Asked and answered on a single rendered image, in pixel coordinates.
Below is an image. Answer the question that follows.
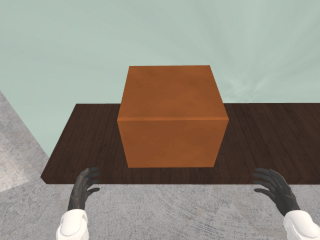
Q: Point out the carton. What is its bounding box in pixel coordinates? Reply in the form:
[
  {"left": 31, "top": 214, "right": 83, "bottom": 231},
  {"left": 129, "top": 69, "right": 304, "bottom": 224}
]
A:
[{"left": 117, "top": 65, "right": 229, "bottom": 168}]

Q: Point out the robot left hand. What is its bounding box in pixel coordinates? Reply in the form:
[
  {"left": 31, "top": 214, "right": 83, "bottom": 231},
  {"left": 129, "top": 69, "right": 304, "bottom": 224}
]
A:
[{"left": 67, "top": 167, "right": 100, "bottom": 211}]

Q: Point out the table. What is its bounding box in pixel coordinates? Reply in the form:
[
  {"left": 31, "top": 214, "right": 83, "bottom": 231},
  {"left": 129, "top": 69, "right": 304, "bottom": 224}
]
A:
[{"left": 40, "top": 103, "right": 320, "bottom": 185}]

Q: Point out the robot left forearm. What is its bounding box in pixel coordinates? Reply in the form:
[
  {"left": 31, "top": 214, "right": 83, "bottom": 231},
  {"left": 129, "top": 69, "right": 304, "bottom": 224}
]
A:
[{"left": 56, "top": 209, "right": 89, "bottom": 240}]

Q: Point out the robot right hand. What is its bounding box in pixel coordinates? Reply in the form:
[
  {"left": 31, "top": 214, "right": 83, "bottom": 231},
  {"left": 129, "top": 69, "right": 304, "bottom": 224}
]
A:
[{"left": 253, "top": 168, "right": 301, "bottom": 217}]

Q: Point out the robot right forearm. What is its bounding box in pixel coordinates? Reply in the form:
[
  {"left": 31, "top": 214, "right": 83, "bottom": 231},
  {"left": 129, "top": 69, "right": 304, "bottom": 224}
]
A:
[{"left": 283, "top": 210, "right": 320, "bottom": 240}]

